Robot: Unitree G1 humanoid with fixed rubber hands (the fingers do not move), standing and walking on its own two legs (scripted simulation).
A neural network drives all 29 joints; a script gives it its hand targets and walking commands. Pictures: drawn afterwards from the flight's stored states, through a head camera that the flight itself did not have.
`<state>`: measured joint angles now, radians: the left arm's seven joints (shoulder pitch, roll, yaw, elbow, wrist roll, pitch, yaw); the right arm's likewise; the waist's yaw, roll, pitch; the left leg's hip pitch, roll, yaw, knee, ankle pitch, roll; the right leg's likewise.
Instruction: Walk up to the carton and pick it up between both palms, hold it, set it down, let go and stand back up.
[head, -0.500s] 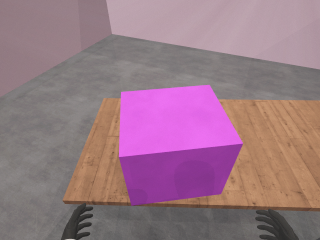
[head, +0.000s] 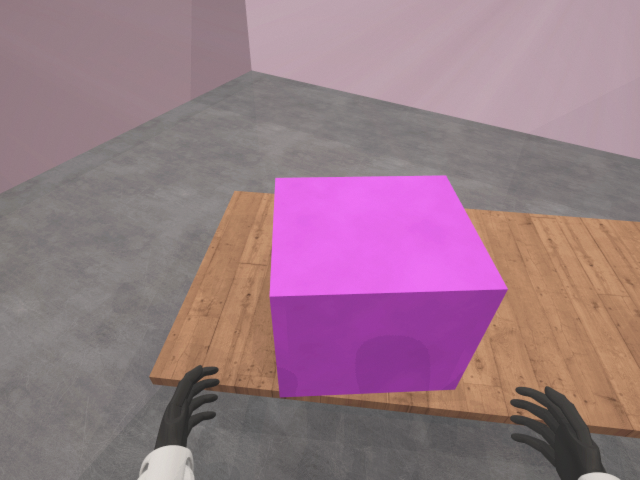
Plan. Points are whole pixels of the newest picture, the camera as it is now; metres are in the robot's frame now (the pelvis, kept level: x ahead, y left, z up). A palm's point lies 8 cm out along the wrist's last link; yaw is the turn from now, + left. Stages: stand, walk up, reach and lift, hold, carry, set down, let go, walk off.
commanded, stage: reach and lift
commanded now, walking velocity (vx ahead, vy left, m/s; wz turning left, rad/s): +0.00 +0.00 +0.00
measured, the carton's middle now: (365, 283) +0.44 -0.07 +0.00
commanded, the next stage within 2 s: none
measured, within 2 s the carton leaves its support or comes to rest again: neither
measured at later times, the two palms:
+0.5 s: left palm (190, 403) +0.25 +0.18 -0.02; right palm (567, 361) +0.27 -0.30 +0.05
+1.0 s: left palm (197, 322) +0.33 +0.17 +0.05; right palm (569, 326) +0.30 -0.30 +0.08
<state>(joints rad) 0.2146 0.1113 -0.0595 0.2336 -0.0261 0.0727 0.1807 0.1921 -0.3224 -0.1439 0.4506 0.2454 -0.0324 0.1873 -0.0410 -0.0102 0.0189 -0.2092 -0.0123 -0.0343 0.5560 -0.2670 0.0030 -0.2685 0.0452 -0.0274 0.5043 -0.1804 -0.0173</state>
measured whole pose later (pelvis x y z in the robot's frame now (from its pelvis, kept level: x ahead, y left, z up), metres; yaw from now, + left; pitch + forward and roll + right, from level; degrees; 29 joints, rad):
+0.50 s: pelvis +0.05 -0.03 +0.01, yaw +0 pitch +0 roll +1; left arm 0.25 0.13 0.02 0.15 -0.03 0.00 0.18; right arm 0.15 -0.41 -0.01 0.35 0.38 -0.16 0.17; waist -0.01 -0.13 0.02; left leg -0.16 0.01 -0.04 0.39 -0.24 -0.04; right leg -0.24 0.07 -0.01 0.43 -0.20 -0.08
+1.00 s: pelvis +0.07 +0.00 +0.02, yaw -4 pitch +0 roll +0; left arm 0.12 0.05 0.07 0.03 -0.09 0.24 0.14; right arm 0.08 -0.57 0.00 0.20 0.42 -0.02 0.13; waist -0.02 0.02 0.00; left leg -0.04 0.00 0.03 0.28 -0.23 0.00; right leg -0.14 0.07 0.06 0.32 -0.17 -0.05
